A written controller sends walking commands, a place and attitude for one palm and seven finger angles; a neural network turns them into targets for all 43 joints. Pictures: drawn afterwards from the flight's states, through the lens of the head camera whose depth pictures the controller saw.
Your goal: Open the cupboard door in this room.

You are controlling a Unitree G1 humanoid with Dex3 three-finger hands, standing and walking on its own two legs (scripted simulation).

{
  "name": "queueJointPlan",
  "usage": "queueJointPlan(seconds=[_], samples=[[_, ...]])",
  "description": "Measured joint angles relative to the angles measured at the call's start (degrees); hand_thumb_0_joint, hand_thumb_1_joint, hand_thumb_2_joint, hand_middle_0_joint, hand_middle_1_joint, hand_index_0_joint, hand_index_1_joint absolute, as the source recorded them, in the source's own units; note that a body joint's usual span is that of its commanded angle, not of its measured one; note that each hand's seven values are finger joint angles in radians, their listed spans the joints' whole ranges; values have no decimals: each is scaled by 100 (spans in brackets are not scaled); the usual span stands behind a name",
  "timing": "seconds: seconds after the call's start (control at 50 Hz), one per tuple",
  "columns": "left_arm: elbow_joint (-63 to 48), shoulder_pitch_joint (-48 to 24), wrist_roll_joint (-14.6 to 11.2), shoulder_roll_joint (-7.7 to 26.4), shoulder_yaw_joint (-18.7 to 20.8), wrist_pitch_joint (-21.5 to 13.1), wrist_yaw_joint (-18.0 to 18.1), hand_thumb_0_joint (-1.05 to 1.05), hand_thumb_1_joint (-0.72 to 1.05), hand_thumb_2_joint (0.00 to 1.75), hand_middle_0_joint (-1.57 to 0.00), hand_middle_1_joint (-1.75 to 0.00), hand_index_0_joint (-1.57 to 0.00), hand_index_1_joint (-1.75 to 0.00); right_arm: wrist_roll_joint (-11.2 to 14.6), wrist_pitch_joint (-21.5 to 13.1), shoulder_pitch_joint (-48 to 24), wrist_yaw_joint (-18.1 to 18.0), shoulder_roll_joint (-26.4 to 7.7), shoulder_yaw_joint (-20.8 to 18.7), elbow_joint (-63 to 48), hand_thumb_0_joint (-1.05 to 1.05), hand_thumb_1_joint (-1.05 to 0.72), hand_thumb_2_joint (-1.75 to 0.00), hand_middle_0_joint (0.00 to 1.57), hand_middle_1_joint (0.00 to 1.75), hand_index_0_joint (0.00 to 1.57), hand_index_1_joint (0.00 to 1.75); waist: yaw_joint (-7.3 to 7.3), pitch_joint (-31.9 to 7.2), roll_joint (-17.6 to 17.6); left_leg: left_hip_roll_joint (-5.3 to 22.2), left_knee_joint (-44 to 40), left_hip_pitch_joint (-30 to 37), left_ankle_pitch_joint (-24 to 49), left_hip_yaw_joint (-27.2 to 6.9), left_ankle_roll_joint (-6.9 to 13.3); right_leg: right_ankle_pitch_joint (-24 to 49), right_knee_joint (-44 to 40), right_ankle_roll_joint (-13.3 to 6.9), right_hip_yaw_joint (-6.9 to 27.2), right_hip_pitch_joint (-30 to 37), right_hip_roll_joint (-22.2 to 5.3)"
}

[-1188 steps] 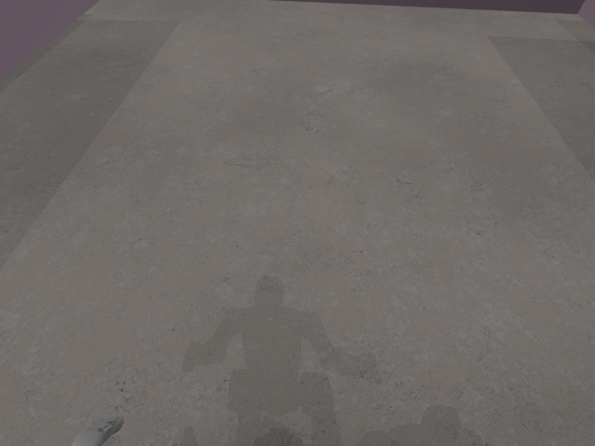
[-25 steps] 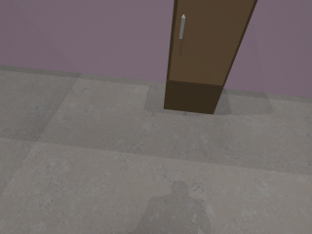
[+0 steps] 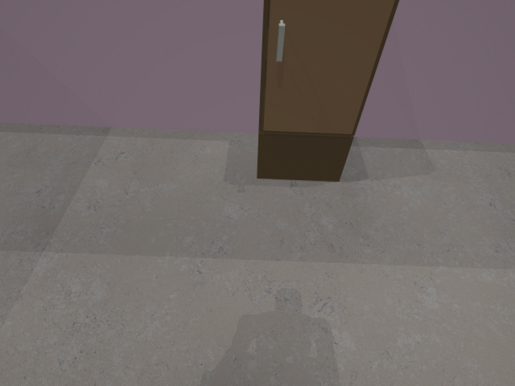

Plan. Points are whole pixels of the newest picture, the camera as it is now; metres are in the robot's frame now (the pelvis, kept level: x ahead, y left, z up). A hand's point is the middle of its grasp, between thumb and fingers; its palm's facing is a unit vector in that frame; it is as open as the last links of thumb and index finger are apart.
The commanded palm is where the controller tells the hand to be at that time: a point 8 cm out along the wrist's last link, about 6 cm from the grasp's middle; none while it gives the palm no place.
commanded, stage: stand and wait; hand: left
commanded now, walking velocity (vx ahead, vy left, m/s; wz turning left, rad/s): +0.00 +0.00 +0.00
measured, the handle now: (280, 40) +1.21 -0.02 +0.00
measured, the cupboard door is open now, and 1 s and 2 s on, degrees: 0 0 0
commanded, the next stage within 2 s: look at it before walking up in 0.04 s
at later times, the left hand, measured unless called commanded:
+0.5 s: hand out of the picture -0.04 +0.15 -0.18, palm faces +0.03 -0.99 -0.13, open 7.4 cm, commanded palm none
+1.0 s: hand out of the picture -0.02 +0.18 -0.18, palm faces -0.04 -0.98 -0.20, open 7.4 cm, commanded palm none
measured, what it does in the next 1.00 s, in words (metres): stands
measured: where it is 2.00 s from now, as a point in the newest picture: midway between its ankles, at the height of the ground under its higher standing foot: (295, 378)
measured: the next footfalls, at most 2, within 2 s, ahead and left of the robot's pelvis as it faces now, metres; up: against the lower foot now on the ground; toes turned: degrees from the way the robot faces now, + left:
right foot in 1.20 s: +0.01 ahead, -0.14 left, +0.00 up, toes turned -19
left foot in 1.72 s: +0.36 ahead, -0.03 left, +0.00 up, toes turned -17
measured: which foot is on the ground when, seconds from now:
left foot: down 0.00-1.00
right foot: down 0.00-0.96, up 0.98-1.00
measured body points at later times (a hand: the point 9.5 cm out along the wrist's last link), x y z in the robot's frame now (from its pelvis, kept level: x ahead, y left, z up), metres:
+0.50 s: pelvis -0.01 +0.01 +0.00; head +0.00 +0.02 +0.45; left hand -0.04 +0.21 -0.17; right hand -0.02 -0.21 -0.16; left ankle +0.00 +0.09 -0.74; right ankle -0.03 -0.12 -0.74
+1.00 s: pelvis -0.02 +0.00 -0.01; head +0.01 +0.00 +0.44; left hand -0.01 +0.23 -0.17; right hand -0.02 -0.22 -0.17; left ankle +0.00 +0.09 -0.74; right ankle -0.03 -0.12 -0.74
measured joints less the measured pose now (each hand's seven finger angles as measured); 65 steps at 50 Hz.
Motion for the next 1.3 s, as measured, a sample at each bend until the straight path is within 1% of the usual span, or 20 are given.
queueJointPlan(seconds=[0.1, 0.22, 0.44, 0.66, 0.8, 0.86, 0.96, 1.0, 1.04, 1.08, 1.1, 1.14, 1.18, 1.2, 1.22, 1.24, 1.26, 1.3], samples=[[-16, 7, -6, -14, -9, 18, 15, 0, 91, 90, -19, -30, -20, -30, 9, -4, 100, 17, 115, 17, 50, 0, -91, -90, 20, 30, 20, 30, -23, 4, 7, -30, -13, 24, 1, 20, 29, -2, 14, 27, 19, 6, -31], [-15, 57, 1, -127, -36, 34, 18, 0, 91, 90, -20, -30, -20, -30, 15, -16, 70, 22, 187, 2, 19, 0, -91, -90, 20, 30, 20, 30, -8, -16, -19, -52, -11, 7, 9, 45, 56, 7, 40, 50, 45, -30, -56], [54, 243, 29, -296, -77, 34, 15, 0, 91, 90, -20, -30, -20, -30, 20, -30, -45, -4, 97, -59, -54, 1, -92, -90, 20, 30, 20, 30, 45, -38, -92, -69, 14, -48, 22, 59, 88, 29, 68, 74, 60, -89, -77], [107, 312, 44, -222, -65, 21, 8, 0, 91, 90, -20, -30, -20, -30, 25, -35, -102, -3, 34, -87, -107, 0, -92, -90, 20, 30, 20, 30, 50, 3, -73, -60, 22, -94, 45, 57, 97, 73, 40, 73, 58, -119, -67], [77, 227, 56, -110, -35, 19, -3, 1, 91, 90, -20, -30, -20, -30, 25, -38, -129, 16, -12, -98, -130, 0, -91, -90, 20, 30, 20, 30, 33, 11, -30, -67, -10, -87, 63, 72, 98, 74, 51, 70, 75, -137, -73], [30, 174, 52, -81, -5, 48, 2, 1, 91, 90, -20, -30, -20, -30, 13, -19, -164, -6, -34, -113, -146, 0, -91, -90, 20, 30, 20, 30, 53, 18, -10, -47, 24, -116, 48, 117, 92, 65, 104, 65, 122, -199, -60], [-105, 59, 68, -57, 108, 206, -67, 0, 91, 90, -20, -30, -20, -30, -5, 81, -304, -42, -65, -201, -265, 0, -92, -90, 20, 30, 20, 30, 79, 104, 2, 52, 344, -299, -124, 332, 78, -86, 562, 24, 356, -552, -8], [-191, 9, 85, -27, 171, 279, -111, 0, 91, 90, -20, -30, -20, -30, -25, 107, -370, -38, -73, -248, -357, 0, -92, -90, 20, 30, 20, 30, 92, 158, -23, 90, 496, -381, -207, 470, 71, -387, 1123, -40, 411, -856, -24], [-273, -20, 113, -9, 237, 355, -159, 1, 91, 90, -20, -30, -20, -30, -56, 112, -415, -22, -100, -293, -452, 0, -91, -90, 20, 30, 20, 30, 86, 189, -2, 159, 598, -412, -281, 612, 49, -915, 2017, -84, 394, -1219, -17], [-349, -39, 139, -13, 296, 409, -219, 1, 91, 90, -20, -30, -20, -30, -85, 97, -412, 2, -155, -339, -535, 0, -91, -90, 20, 30, 20, 30, 58, 169, 88, 253, 628, -399, -327, 717, 1, -1172, 2653, -111, 321, -1479, -7], [-395, -46, 146, -21, 319, 415, -252, 1, 91, 90, -20, -30, -20, -30, -100, 88, -404, 15, -193, -360, -560, 0, -91, -90, 20, 30, 20, 30, 45, 150, 151, 309, 629, -379, -344, 760, -37, -1222, 2758, -114, 265, -1537, -13], [-510, -46, 144, -43, 349, 378, -311, 1, 91, 90, -20, -30, -20, -30, -125, 85, -388, 42, -287, -399, -582, 0, -91, -90, 20, 30, 20, 30, 34, 103, 298, 446, 682, -343, -408, 836, -134, -1237, 2546, -116, 141, -1493, -29], [-654, 4, 134, -32, 362, 273, -349, 1, 91, 90, -20, -30, -20, -30, -131, 113, -348, 77, -376, -424, -598, 0, -91, -90, 20, 30, 20, 30, 55, 18, 426, 643, 998, -408, -620, 881, -246, -983, 1896, -127, 18, -1246, 0], [-742, 60, 141, 20, 364, 184, -351, 1, 91, 90, -20, -30, -20, -30, -118, 141, -310, 98, -390, -425, -619, 0, -91, -90, 20, 30, 20, 30, 83, -52, 409, 729, 1376, -544, -963, 883, -274, -781, 1482, -187, 20, -1109, 17], [-766, 68, 143, 44, 365, 93, -320, 1, 91, 90, -20, -30, -20, -30, -111, 192, -315, 121, -414, -430, -630, 0, -91, -90, 20, 30, 20, 30, 127, -76, 434, 787, 1953, -765, -1424, 688, -323, -599, 1545, -276, 4, -1152, 93], [-777, 74, 125, 46, 357, 34, -277, 1, 91, 90, -20, -30, -20, -30, -112, 253, -350, 148, -443, -430, -639, 0, -91, -90, 20, 30, 20, 30, 164, -71, 454, 763, 2578, -1018, -1670, 398, -352, -636, 1648, -362, -8, -1155, 171], [-786, 103, 105, 34, 348, -7, -239, 0, 91, 90, -20, -30, -20, -30, -112, 299, -404, 181, -472, -434, -659, 0, -91, -90, 20, 30, 20, 30, 193, -58, 455, 717, 3128, -1257, -1671, 176, -363, -695, 1620, -430, -4, -1082, 239], [-768, 224, 89, 9, 335, -78, -210, 0, 91, 90, -20, -30, -20, -30, -125, 313, -563, 234, -504, -444, -732, 0, -91, -90, 20, 30, 20, 30, 255, -45, 369, 620, 3880, -1690, -1343, -47, -383, -683, 1321, -503, 101, -880, 325]])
